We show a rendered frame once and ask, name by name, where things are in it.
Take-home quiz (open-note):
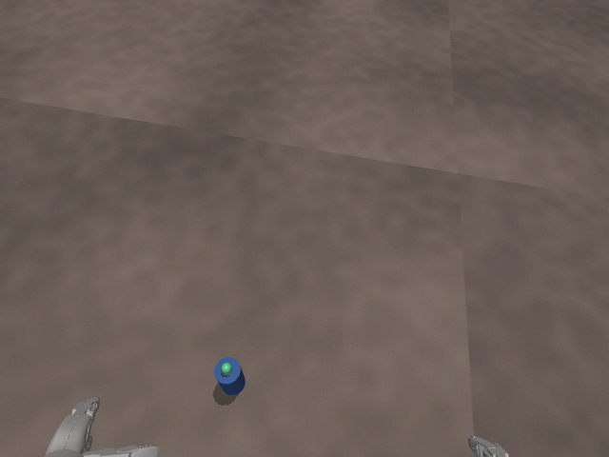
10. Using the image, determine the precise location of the bottle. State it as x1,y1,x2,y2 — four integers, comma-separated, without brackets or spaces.
214,357,246,395

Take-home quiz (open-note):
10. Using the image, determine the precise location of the left robot hand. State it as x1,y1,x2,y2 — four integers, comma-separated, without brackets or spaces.
45,397,159,457

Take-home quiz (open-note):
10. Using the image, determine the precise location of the right robot hand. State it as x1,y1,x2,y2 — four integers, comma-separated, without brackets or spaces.
468,436,508,457

